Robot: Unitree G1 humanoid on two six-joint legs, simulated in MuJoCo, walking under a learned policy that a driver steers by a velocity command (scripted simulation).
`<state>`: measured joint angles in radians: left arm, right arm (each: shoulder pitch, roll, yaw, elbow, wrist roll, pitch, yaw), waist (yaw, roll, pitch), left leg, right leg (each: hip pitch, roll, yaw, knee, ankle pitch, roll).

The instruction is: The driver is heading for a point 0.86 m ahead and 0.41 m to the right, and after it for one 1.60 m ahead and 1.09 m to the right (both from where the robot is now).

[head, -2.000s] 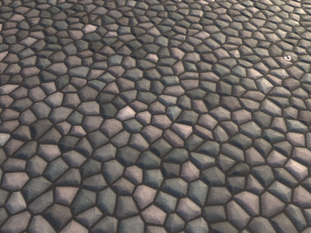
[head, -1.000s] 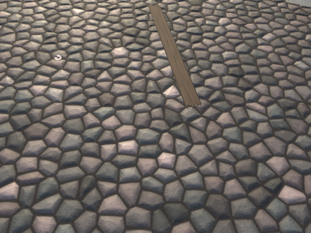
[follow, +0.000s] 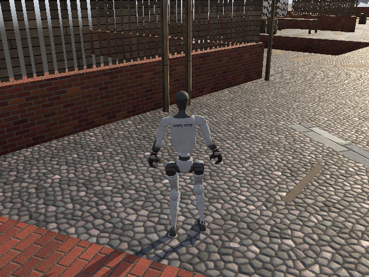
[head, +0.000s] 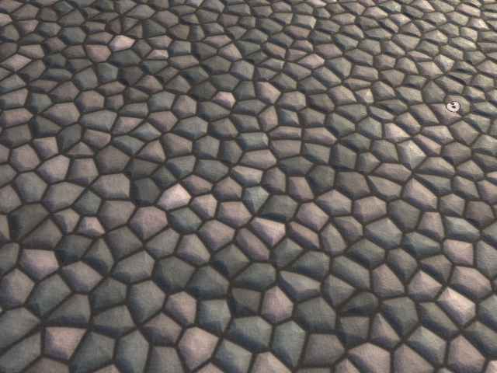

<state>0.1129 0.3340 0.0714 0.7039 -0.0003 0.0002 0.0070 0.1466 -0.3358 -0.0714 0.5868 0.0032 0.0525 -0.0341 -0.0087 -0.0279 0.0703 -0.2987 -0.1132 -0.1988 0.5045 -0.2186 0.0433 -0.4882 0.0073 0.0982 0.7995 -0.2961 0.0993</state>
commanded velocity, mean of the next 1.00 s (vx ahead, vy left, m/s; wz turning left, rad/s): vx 0.73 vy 0.00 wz -0.70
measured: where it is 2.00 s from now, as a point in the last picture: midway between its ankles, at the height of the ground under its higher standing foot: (438, 204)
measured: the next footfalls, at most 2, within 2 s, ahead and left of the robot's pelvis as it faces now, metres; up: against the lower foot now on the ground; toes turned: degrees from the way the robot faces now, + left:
right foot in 0.10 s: +0.07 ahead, -0.13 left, +0.00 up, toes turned +5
left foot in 0.46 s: +0.27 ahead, +0.10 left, +0.00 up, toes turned -22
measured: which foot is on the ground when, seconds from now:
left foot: down 0.00-0.12, up 0.14-0.44, down 0.46-0.88, up 0.90-1.00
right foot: up 0.00-0.08, down 0.10-0.46, up 0.48-0.90, down 0.92-1.00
